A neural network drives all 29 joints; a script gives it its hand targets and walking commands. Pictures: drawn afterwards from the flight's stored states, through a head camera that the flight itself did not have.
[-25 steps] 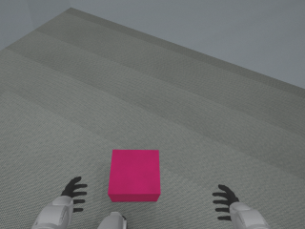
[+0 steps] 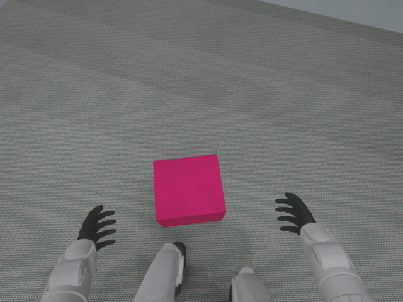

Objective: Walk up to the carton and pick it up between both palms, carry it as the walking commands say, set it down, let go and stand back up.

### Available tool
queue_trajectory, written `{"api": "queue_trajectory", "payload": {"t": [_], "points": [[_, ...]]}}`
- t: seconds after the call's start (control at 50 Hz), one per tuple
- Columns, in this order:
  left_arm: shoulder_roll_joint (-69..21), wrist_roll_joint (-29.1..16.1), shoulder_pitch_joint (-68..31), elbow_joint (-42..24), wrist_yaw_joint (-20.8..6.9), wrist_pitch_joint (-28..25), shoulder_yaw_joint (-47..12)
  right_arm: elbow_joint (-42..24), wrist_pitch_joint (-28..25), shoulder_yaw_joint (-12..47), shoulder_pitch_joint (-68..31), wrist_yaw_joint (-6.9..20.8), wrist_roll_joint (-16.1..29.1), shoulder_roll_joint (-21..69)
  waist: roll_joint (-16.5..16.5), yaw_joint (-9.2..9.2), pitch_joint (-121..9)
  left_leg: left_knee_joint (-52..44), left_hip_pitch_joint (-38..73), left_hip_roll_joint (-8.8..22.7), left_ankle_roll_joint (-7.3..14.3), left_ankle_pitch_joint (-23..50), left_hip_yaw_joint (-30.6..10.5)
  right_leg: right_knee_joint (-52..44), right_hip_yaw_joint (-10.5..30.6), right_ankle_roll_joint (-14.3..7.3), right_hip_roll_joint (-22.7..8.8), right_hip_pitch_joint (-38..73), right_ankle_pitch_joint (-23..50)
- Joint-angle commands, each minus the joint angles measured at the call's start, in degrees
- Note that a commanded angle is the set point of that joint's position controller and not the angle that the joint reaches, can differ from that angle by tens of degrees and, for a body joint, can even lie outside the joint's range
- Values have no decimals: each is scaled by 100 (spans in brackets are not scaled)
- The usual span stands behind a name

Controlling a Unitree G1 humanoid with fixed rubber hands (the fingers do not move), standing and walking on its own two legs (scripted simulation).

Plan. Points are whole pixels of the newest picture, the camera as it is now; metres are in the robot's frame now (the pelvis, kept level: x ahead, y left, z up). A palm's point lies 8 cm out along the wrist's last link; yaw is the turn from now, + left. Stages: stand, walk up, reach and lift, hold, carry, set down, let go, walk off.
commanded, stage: reach and lift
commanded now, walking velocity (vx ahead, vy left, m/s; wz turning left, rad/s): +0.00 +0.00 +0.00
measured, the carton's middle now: (189, 192) +0.46 +0.10 -0.60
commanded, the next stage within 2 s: none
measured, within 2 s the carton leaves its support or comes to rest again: neither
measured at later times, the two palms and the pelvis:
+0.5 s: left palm (97, 198) +0.31 +0.28 -0.14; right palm (268, 179) +0.39 -0.12 -0.14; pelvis -0.09 +0.01 -0.04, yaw +1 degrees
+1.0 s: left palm (98, 153) +0.44 +0.33 -0.20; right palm (246, 130) +0.55 -0.07 -0.19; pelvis -0.03 +0.03 -0.06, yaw +0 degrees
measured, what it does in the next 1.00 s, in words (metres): lowers itself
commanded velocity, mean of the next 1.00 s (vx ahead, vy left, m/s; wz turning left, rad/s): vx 0.00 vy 0.00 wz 0.00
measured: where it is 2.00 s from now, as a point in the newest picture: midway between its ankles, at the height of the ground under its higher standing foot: (200, 300)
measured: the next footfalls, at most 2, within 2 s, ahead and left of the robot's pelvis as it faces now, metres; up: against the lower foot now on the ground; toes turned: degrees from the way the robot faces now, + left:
none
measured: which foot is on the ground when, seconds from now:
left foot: down 0.00-1.00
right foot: down 0.00-1.00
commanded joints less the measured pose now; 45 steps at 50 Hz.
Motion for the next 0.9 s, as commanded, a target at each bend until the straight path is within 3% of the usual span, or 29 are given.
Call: {"api": "queue_trajectory", "payload": {"t": [0.0, 0.04, 0.06, 0.08, 0.1, 0.12, 0.18, 0.24, 0.26, 0.28, 0.32, 0.38, 0.4, 0.42, 0.46, 0.5, 0.56, 0.58, 0.62, 0.64, 0.72, 0.74, 0.76, 0.78, 0.8, 0.82, 0.84, 0.86, 0.88], "points": [[680, -42, -1821, -1129, 30, 149, 192, -366, 175, -130, -2401, 175, 253, -608, -484, 116, -1807, 11, 2657, -223, -82, -803, 411, -997, -596, -198, 108, -312, -537], [590, -41, -2605, -990, 174, 232, -43, 352, 165, -327, -3018, 340, 245, -588, 53, -10, -1255, -61, 2677, -249, -170, -1672, 196, -877, -700, -314, 74, -1144, -992], [477, -17, -2605, -859, 236, 336, -319, 635, 143, -288, -3240, 406, 422, -584, 579, 76, -1230, -75, 3175, -208, -237, -2187, -20, -712, -759, -406, 74, -1501, -1231], [472, 2, -2833, -841, 373, 384, -270, 741, 126, -397, -3547, 441, 415, -830, 675, 123, -1475, 27, 3240, -160, -310, -2299, -134, -631, -759, -448, 37, -1721, -1261], [216, 13, -3058, -874, 490, 430, -416, 1229, 120, -681, -3521, 493, 312, -1058, 1069, -24, -1452, -62, 3351, -54, -380, -2818, -383, -281, -928, -444, 149, -1937, -1110], [354, 46, -3684, -1028, 592, 448, -524, 1268, 109, -718, -4159, 513, 388, -1104, 1283, 86, -1762, -108, 3473, 19, -399, -3274, -505, -101, -969, -405, 195, -1833, -1064], [175, -48, -3547, -606, 898, 484, -473, 1834, -80, -1220, -4104, 532, 168, -1574, 1256, 33, -2735, -71, 3855, 23, -525, -2604, -698, 158, -1036, -389, 269, -1617, -401], [424, -8, -4384, -133, 1032, 445, -66, 2082, -190, -1286, -4777, 462, 15, -1578, 873, 16, -3630, 367, 3411, -195, -540, -1281, -244, -139, -930, -347, 269, -1024, 89], [501, -91, -4411, -19, 1067, 415, 24, 2103, -209, -1141, -4751, 397, 37, -1612, 515, -89, -4212, 403, 3323, -199, -471, -1086, -241, -188, -855, -360, 294, -622, 276], [605, -88, -4974, -11, 1071, 389, 25, 2046, -264, -1195, -5353, 384, 31, -1785, 504, -74, -4312, 376, 3007, -152, -460, -1814, -253, -246, -781, -356, 246, -737, -188], [592, -54, -5110, 287, 1088, 407, 151, 2104, -355, -1256, -5728, 369, -145, -2179, 16, -79, -4157, 148, 2990, -33, -349, -2915, -461, -216, -841, -305, 355, -739, -796], [872, -242, -6345, 5, 1033, 6, 379, 1815, -602, -1226, -6910, 156, -105, -2072, -373, -24, -4184, 398, 2217, -145, -385, -2127, -125, -264, -688, -256, 266, -880, -752], [1204, -315, -7081, -293, 1068, -55, 391, 1757, -626, -1179, -7399, 139, 29, -2041, -230, 139, -4340, 327, 2364, -181, -356, -2215, -142, -98, -748, -227, 268, -992, -715], [919, -477, -7013, 262, 971, -80, 261, 1492, -699, -1197, -7734, 55, 63, -2072, -289, -27, -4067, 436, 1933, -216, -307, -1759, -4, -133, -735, -190, 259, -878, -464], [822, -457, -7024, 610, 901, -142, 189, 1691, -697, -1017, -7749, 4, 133, -1913, 42, 44, -4437, 474, 1826, -286, -385, -1025, 107, -1, -811, -144, 269, -754, 124], [1005, -424, -7110, 1180, 863, -128, 259, 1824, -635, -941, -7946, 5, 202, -2110, 190, 186, -4604, 442, 1766, -311, -416, -1178, 110, 57, -903, -117, 255, -768, 50], [1017, -242, -7097, 1640, 860, -91, 256, 2924, -566, -798, -7613, 156, 294, -1984, 189, 8, -4388, 708, 1747, -194, -486, -1782, -15, 200, -1004, -157, 274, -1893, -439], [1051, -162, -6865, 1710, 836, -121, 512, 3211, -482, -684, -7280, 209, 209, -1891, -114, 94, -4496, 669, 1911, -205, -488, -1674, 28, 78, -981, -142, 274, -1747, -567], [1032, -112, -7105, 1870, 742, -226, 524, 3087, -539, -707, -7442, 246, 209, -1653, -410, -96, -4447, 724, 1582, -203, -371, -1587, 78, 107, -986, -108, 386, -1778, -476], [1225, -8, -7013, 1892, 702, -286, 647, 3112, -564, -733, -7436, 273, 143, -1569, -573, 53, -4374, 686, 1678, -151, -282, -1582, -60, 314, -1068, -86, 418, -2002, -434], [1598, 387, -7973, 1053, 676, -681, 1054, 2671, -857, -1158, -8193, 232, 120, -1827, -150, 371, -4960, 813, 2217, -202, -337, -498, 68, 409, -1008, -78, 434, -2527, -1], [1546, 584, -7982, 783, 708, -775, 1112, 2200, -994, -1377, -8318, 230, 126, -2094, 301, 533, -5310, 880, 2905, -235, -381, -97, -18, 518, -1069, -71, 454, -2995, 44], [1450, 551, -8070, 331, 695, -865, 1157, 1998, -1108, -1396, -8371, 212, 249, -2126, 423, 422, -6155, 945, 3456, -217, -408, 260, 12, 425, -1053, -85, 460, -2818, 193], [1562, 525, -8297, 344, 693, -952, 1171, 2044, -1158, -1286, -8557, 206, 236, -2209, 470, 578, -6034, 1021, 3536, -212, -391, -53, 7, 501, -1078, -89, 434, -3315, -101], [1387, 479, -7816, -23, 658, -949, 1165, 1662, -1233, -1316, -8172, 198, 238, -2162, 412, 394, -6875, 1050, 4347, -249, -350, 494, -70, 455, -1161, -90, 468, -3044, 94], [1444, 554, -7619, -318, 619, -1019, 1196, 1251, -1329, -1426, -7906, 179, 249, -2415, 741, 372, -7062, 1271, 4754, -207, -375, 1285, -1, 518, -1133, -163, 478, -3294, 394], [1289, 458, -7256, -451, 576, -1020, 1056, 1093, -1331, -1141, -7420, 192, 465, -2011, 608, 290, -7755, 1280, 5553, -206, -346, 1936, -104, 506, -1231, -102, 536, -3044, 672], [1342, 621, -7081, -392, 555, -1004, 1059, 1116, -1334, -1245, -7254, 160, 434, -2260, 898, 349, -7929, 1479, 5821, -120, -418, 2673, -158, 582, -1218, -105, 494, -3381, 779], [1371, 560, -6904, -455, 497, -903, 896, 1212, -1228, -1189, -6969, 179, 496, -2193, 841, 278, -8316, 1509, 6335, -76, -406, 2745, -285, 615, -1275, -89, 548, -3438, 590]]}}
